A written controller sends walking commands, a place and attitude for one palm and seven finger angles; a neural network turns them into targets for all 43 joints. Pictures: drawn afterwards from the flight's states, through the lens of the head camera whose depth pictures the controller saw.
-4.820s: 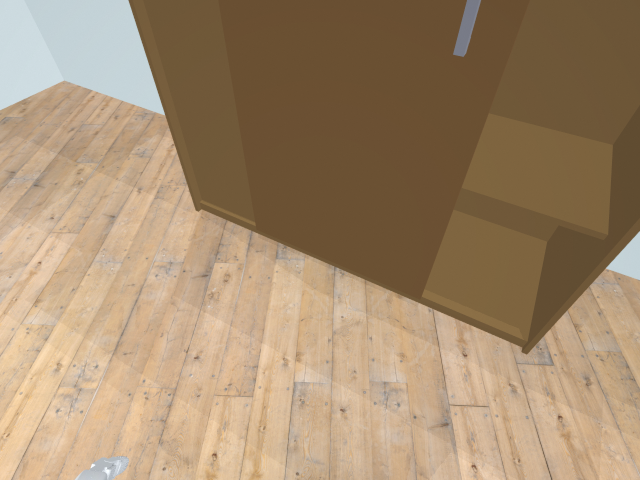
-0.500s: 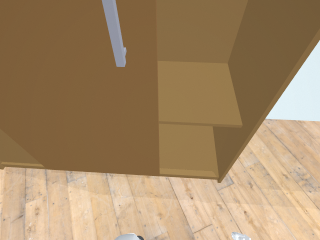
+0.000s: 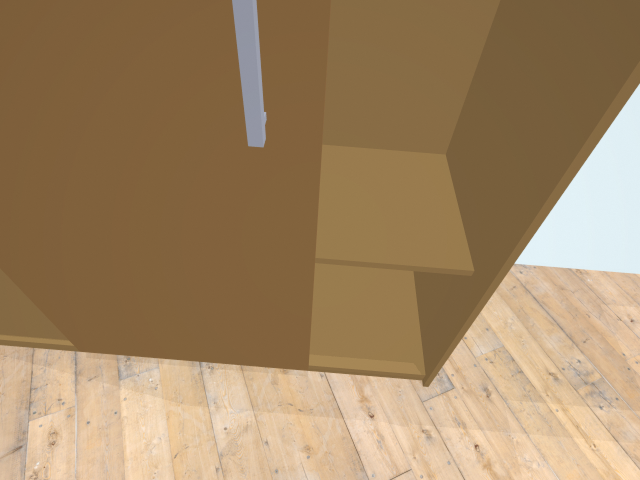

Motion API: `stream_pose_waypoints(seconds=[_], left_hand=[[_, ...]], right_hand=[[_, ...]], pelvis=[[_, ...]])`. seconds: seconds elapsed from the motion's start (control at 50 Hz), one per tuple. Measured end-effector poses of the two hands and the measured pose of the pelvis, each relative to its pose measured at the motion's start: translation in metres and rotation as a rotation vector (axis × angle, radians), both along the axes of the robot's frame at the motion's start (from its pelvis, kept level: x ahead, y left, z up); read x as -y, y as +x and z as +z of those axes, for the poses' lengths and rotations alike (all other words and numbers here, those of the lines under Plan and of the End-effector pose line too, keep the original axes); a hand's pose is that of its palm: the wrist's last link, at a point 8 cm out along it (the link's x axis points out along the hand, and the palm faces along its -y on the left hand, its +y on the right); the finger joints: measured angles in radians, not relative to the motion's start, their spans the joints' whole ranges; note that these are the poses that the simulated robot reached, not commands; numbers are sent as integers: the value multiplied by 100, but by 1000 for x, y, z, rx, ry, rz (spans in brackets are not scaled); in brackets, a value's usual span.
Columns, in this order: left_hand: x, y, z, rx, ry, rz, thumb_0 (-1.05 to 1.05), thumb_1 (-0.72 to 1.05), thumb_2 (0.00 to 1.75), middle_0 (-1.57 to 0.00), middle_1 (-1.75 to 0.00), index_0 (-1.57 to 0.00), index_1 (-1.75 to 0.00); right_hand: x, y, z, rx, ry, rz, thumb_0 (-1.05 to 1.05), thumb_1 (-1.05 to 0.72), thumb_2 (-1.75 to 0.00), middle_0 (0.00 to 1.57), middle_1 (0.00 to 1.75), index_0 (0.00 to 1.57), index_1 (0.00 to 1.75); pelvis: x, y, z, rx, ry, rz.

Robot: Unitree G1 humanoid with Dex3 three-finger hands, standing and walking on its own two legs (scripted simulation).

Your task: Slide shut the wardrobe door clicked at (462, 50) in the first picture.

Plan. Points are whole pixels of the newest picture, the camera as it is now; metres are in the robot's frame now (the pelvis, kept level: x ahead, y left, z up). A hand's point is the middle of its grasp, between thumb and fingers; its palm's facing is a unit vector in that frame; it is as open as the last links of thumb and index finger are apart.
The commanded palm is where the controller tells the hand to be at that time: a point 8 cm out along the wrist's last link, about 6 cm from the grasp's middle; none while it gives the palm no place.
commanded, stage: come to a stop and stand still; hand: left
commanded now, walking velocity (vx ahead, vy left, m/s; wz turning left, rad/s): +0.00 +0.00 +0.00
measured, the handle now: (252, 50) +0.52 +0.12 +0.28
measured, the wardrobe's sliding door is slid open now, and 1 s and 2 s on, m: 0.37 0.37 0.37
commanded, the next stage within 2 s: look again from close up in 0.50 s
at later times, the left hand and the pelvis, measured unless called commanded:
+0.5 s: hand out of the picture -0.03 +0.19 -0.17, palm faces +0.01 -0.98 -0.18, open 7.3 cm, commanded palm none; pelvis +0.00 +0.02 +0.01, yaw -1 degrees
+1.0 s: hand out of the picture -0.01 +0.18 -0.17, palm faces -0.01 -0.98 -0.18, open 7.3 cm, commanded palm none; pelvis +0.00 +0.02 +0.01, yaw -2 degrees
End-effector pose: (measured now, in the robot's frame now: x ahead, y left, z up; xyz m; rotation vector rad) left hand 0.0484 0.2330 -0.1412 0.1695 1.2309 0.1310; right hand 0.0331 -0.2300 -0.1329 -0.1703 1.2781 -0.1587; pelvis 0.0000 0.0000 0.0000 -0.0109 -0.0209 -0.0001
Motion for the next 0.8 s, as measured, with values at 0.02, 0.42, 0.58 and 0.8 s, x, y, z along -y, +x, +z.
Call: stream_pose_waypoints(seconds=[0.02, 0.42, 0.58, 0.8], left_hand=[[0, -3, -1, -8, -3, 0, 0, 91, 90, -20, -30, -20, -30], [-9, -75, -3, -199, -23, 35, 0, 91, 90, -20, -30, -20, -30], [-7, -80, -2, -213, -24, 36, 0, 91, 90, -20, -30, -20, -30], [-3, -69, -1, -194, -23, 22, 0, 91, 90, -20, -30, -20, -30]], right_hand=[[-1, 0, 0, 1, -1, -4, 0, -92, -90, 20, 30, 20, 30], [-20, -22, 0, -55, 4, -29, 0, -91, -90, 20, 30, 20, 30], [-25, -33, -2, -81, 17, -43, 0, -91, -90, 20, 30, 20, 30], [-29, -44, -5, -100, 35, -68, 0, -91, -90, 20, 30, 20, 30]], pelvis=[[-2, 0, 0, 0, 0, -2], [-20, -4, 5, -2, 3, -17], [-23, -5, 5, -3, 7, -22], [-21, -5, 6, -4, 10, -31]])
